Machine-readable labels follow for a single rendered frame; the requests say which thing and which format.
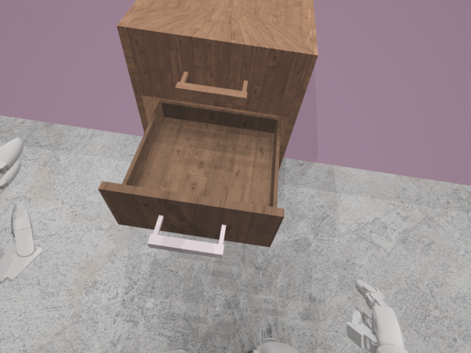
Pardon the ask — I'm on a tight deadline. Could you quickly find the drawer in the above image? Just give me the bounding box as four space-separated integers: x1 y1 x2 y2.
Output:
98 100 284 247

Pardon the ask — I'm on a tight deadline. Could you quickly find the right robot hand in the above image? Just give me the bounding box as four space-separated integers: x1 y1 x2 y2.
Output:
347 279 405 353

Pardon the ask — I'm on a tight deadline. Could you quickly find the cabinet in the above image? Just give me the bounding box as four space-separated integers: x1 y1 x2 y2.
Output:
117 0 318 169

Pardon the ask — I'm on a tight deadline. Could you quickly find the handle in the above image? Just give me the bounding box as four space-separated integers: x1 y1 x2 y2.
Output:
175 82 247 106
147 215 226 258

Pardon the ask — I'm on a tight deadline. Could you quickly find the robot right shin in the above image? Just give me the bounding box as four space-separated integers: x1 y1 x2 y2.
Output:
259 338 277 347

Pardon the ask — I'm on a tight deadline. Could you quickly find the left robot hand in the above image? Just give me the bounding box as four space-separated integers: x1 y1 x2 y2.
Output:
0 138 42 284

